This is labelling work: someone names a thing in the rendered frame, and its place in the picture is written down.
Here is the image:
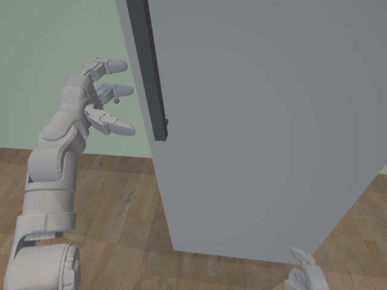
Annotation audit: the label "fridge door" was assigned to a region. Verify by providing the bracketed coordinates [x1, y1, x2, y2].
[115, 0, 387, 265]

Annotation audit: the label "robot left forearm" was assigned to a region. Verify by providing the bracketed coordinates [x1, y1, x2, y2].
[3, 111, 89, 290]

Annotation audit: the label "left robot upper arm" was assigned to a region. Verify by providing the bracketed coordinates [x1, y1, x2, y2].
[7, 243, 81, 290]

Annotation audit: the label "right robot hand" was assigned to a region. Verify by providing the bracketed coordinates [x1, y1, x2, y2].
[285, 247, 331, 290]

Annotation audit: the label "handle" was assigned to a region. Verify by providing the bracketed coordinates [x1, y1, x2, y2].
[126, 0, 168, 141]

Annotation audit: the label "left robot hand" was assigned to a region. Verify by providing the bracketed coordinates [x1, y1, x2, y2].
[59, 57, 135, 136]

